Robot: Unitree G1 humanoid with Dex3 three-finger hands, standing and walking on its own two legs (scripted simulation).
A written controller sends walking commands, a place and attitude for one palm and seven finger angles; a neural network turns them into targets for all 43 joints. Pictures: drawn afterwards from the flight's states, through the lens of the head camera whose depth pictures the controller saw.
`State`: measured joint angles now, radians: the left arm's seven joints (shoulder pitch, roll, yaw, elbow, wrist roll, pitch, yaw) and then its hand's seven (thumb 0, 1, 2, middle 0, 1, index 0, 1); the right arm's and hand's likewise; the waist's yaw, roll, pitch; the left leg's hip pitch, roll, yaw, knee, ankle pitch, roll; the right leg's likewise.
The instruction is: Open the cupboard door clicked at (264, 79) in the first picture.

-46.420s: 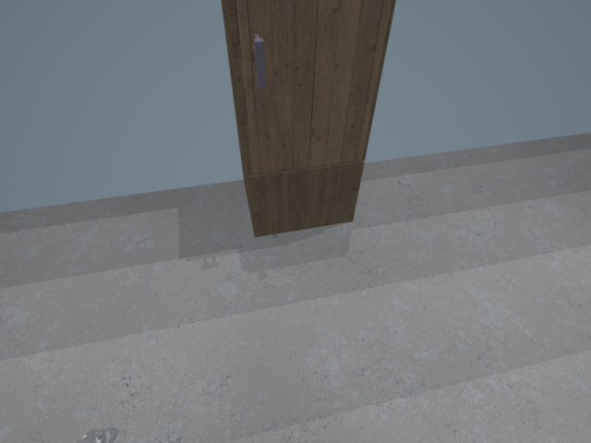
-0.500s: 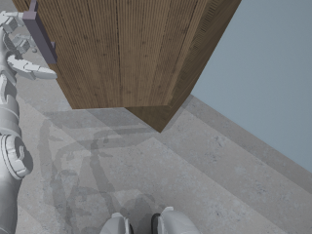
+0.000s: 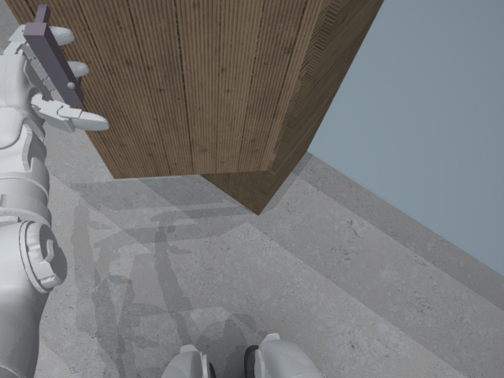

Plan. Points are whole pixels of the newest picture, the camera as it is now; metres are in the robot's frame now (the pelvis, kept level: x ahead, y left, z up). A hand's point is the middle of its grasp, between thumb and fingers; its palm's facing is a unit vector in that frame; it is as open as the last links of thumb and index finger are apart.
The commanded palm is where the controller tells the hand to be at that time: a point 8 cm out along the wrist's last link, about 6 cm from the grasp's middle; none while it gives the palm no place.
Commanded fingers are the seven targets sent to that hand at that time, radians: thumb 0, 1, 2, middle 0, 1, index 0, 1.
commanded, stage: slide the fingers in behind the handle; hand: left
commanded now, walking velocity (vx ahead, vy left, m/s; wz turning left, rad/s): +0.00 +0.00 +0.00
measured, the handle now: (60, 58) +0.58 +0.23 +0.09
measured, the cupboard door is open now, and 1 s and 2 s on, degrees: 42 42 61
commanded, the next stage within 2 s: close the thumb around the handle in 0.52 s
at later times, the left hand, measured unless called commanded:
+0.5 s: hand (76, 84) +0.53 +0.20 +0.09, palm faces +0.04 -1.00 +0.00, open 13.9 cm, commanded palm +0.51 +0.24 +0.09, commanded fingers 0.00 -0.50 0.30 -0.30 -1.20 -0.30 -1.20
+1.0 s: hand (77, 84) +0.53 +0.20 +0.09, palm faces +0.04 -1.00 +0.00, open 10.0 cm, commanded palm +0.51 +0.24 +0.09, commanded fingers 0.00 0.62 0.78 -0.38 -1.32 -0.38 -1.32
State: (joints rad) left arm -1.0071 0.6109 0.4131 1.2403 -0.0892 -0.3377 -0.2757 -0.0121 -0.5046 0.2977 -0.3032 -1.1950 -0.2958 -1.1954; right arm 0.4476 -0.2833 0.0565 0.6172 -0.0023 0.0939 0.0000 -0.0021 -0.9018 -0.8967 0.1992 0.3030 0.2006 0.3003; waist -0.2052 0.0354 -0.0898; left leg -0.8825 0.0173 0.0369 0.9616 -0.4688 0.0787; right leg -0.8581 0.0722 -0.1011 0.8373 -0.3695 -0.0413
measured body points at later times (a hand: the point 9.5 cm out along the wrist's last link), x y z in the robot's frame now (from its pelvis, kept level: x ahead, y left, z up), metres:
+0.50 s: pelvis +0.00 +0.00 +0.00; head +0.14 +0.03 +0.43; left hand +0.53 +0.26 +0.09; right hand -0.03 -0.27 -0.10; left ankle -0.02 +0.06 -0.68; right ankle +0.01 -0.10 -0.68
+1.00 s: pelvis +0.00 +0.00 +0.00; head +0.14 +0.03 +0.43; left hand +0.53 +0.26 +0.09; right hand -0.03 -0.26 -0.10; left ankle -0.02 +0.06 -0.68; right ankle +0.01 -0.10 -0.68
